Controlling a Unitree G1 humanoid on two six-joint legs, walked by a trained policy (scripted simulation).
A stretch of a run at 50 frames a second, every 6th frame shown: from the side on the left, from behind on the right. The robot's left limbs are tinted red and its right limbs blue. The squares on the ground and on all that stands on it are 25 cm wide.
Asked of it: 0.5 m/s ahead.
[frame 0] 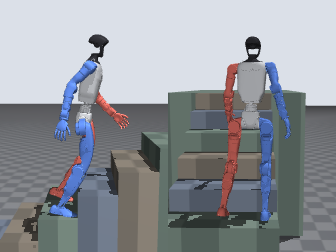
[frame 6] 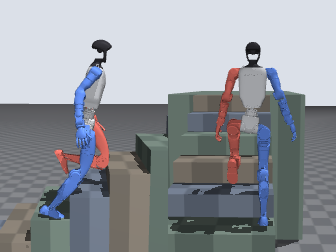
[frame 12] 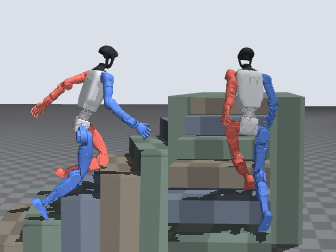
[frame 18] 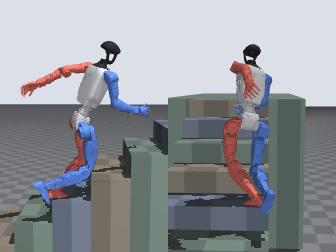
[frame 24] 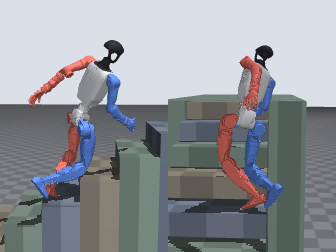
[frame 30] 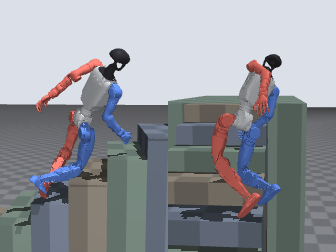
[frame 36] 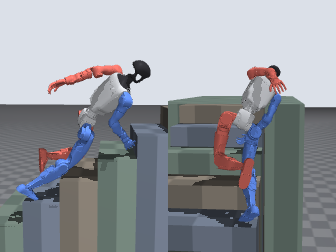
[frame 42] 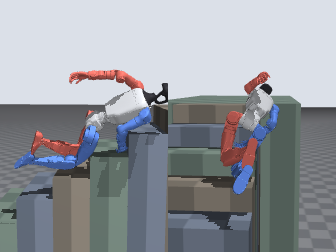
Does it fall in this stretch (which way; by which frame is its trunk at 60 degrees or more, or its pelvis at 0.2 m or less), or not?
yes: goes over forward; its trunk at 60 degrees or more by frame 42
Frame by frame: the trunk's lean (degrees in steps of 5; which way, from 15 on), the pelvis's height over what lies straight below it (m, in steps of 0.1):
0: 10, 0.6
6: 10, 0.6
12: 20 forward, 0.6
18: 25 forward, 0.6
24: 30 forward and to its right, 0.5
30: 40 forward and to its right, 0.5
36: 50 forward and to its right, 0.5
42: 70 forward, 0.3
